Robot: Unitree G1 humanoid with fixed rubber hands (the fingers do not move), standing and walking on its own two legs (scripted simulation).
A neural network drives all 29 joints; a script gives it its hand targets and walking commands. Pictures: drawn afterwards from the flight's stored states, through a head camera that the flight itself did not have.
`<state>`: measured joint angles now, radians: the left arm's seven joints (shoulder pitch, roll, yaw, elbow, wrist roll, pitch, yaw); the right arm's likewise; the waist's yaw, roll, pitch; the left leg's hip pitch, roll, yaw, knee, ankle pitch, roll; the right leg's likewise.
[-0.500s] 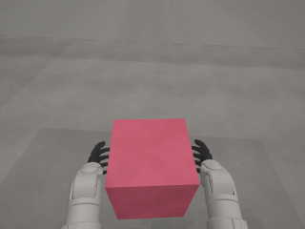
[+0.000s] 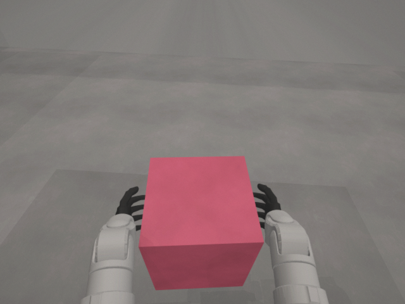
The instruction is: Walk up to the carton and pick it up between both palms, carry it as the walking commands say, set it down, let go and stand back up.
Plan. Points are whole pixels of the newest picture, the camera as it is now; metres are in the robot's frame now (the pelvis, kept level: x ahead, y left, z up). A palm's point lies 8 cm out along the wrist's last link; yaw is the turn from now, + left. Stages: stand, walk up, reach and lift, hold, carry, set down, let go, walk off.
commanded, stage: hold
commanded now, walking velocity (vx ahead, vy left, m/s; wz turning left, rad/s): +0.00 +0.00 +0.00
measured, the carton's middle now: (198, 225) +0.32 +0.00 -0.02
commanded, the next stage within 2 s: carry in 0.38 s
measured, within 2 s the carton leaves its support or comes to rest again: neither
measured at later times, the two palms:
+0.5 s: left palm (126, 218) +0.29 +0.15 +0.05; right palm (272, 216) +0.29 -0.15 +0.05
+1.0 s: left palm (173, 171) +0.37 +0.06 +0.11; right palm (320, 196) +0.29 -0.23 +0.11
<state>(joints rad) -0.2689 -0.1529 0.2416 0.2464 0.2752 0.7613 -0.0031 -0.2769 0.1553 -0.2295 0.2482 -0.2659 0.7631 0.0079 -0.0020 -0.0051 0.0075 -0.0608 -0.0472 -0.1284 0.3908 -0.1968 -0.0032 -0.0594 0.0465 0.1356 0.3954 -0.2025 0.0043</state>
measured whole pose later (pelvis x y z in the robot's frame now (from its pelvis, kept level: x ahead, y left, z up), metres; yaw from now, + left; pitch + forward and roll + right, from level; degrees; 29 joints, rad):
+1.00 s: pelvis -0.03 -0.01 -0.01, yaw -14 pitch +6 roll +0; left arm -0.70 0.02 0.23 0.08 0.05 1.25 0.14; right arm -0.70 0.04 -0.23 0.09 -0.05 1.21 -0.15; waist 0.00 -0.02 -0.02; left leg -0.33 0.03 0.10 0.55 -0.32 0.02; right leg -0.59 0.05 0.00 0.87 -0.44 -0.01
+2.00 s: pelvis -0.10 -0.02 -0.02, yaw -49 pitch +4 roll +0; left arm -0.61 -0.05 0.19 0.06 0.09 1.21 0.13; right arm -0.60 0.01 -0.23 0.04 -0.03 1.21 -0.13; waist -0.04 0.01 0.01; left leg -0.56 0.12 0.07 1.04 -0.52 -0.11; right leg -0.46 0.04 -0.03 0.62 -0.22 -0.05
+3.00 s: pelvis -0.21 +0.09 -0.01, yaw -86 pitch +4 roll -2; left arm -0.61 0.03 0.20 0.01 0.02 1.25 0.14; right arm -0.60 0.08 -0.20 0.01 -0.09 1.20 -0.13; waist 0.05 0.00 -0.04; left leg -0.37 0.17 0.18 0.61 -0.29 -0.03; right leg -0.54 0.00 -0.07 0.87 -0.43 0.03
